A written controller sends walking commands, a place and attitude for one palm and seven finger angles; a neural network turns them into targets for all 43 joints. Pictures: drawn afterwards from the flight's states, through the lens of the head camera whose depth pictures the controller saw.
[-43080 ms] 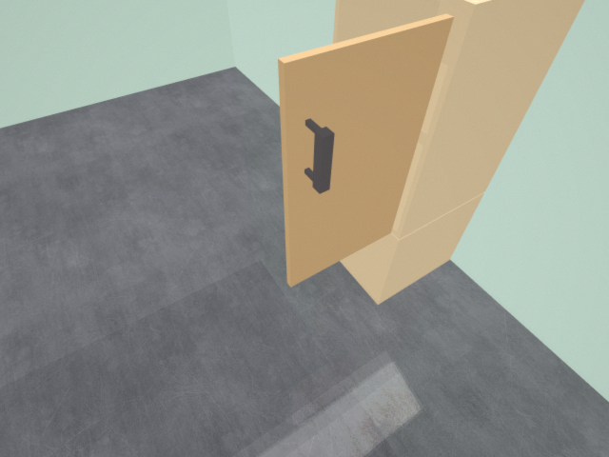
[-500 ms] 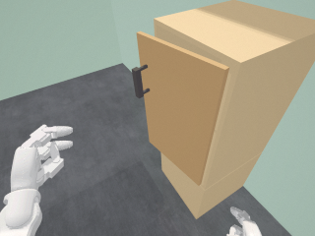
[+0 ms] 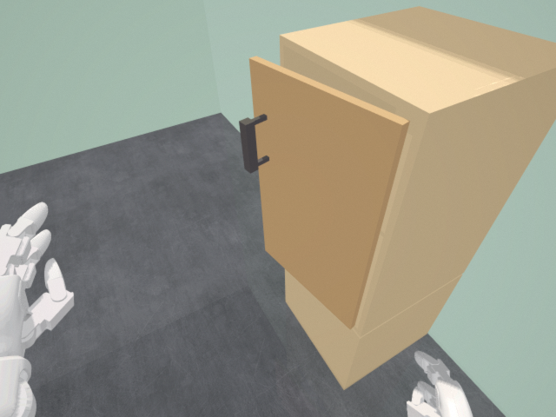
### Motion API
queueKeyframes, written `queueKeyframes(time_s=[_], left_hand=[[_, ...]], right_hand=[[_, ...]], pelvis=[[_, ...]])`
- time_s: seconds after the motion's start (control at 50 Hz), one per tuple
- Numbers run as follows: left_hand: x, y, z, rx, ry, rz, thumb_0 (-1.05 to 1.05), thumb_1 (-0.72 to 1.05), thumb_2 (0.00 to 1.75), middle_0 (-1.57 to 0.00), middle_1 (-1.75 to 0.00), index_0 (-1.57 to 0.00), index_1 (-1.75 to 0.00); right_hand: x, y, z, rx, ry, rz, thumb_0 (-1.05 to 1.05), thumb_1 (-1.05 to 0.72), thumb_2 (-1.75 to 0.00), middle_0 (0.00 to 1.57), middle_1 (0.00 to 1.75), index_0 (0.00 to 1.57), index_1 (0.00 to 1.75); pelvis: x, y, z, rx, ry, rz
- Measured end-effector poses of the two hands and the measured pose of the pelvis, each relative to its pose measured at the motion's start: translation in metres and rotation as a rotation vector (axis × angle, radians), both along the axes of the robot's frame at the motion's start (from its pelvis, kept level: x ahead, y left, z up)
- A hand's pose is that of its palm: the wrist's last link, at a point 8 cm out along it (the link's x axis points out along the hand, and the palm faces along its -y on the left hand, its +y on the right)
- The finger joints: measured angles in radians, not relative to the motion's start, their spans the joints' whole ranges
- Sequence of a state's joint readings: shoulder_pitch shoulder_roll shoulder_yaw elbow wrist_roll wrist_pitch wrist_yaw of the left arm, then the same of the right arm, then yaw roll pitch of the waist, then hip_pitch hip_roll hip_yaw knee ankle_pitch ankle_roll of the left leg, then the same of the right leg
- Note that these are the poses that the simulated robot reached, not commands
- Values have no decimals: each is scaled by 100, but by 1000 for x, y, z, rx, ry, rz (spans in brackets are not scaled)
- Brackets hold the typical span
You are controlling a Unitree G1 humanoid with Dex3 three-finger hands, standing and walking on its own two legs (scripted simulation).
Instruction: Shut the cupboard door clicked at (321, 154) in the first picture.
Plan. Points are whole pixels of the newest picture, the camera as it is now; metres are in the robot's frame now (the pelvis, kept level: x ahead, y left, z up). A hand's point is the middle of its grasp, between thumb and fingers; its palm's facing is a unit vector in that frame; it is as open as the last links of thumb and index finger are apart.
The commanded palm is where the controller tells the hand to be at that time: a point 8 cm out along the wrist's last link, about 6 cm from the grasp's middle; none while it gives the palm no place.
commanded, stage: draw the hand back to the body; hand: left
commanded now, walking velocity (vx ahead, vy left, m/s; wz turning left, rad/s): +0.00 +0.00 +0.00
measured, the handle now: (256, 143) +0.64 +0.13 +0.08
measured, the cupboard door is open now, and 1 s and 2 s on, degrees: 11 11 11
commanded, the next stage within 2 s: step back with the hand held close in 0.04 s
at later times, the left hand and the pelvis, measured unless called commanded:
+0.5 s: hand (60, 302) +0.18 +0.28 +0.15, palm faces +0.37 -0.79 -0.50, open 7.4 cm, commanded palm +0.12 +0.31 +0.17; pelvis -0.02 +0.02 +0.00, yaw -1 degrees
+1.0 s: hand out of the picture +0.10 +0.29 +0.16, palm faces +0.49 -0.74 -0.46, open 7.4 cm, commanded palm +0.04 +0.32 +0.17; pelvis -0.08 +0.02 -0.02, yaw +2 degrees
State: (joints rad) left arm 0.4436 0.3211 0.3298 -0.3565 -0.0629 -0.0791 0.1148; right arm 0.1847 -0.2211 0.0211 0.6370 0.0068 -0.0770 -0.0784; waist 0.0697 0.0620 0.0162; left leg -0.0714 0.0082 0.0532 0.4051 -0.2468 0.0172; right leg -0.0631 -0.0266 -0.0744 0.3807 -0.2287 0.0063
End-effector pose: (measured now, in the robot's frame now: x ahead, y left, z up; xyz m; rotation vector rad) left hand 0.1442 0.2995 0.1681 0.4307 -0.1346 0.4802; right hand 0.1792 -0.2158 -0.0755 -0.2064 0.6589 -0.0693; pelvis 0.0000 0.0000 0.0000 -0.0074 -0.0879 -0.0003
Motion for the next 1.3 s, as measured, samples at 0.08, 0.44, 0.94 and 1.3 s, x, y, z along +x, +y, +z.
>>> queueKeyframes(time_s=[0.08,0.44,0.94,1.3], left_hand=[[0,-1,5,17,-8,-8,2,89,90,-22,-31,-21,-31],[4,8,1,107,68,-82,2,89,90,-21,-30,-21,-30],[-74,31,3,190,-112,-52,2,89,90,-21,-30,-21,-30],[-108,34,9,228,-158,-99,1,89,90,-22,-30,-21,-30]], right_hand=[[-2,2,-1,12,1,2,1,-91,-90,20,30,20,30],[-32,-20,-10,-47,115,-120,1,-91,-90,20,30,20,30],[-106,1,-15,-95,101,-73,1,-90,-90,20,30,21,30],[-136,1,-6,-117,71,-79,1,-90,-90,20,30,21,30]], pelvis=[[0,-1,0,0,-3,-2],[-14,12,-4,-7,93,-11],[-78,20,-22,-28,88,38],[-116,22,-21,-71,98,57]])
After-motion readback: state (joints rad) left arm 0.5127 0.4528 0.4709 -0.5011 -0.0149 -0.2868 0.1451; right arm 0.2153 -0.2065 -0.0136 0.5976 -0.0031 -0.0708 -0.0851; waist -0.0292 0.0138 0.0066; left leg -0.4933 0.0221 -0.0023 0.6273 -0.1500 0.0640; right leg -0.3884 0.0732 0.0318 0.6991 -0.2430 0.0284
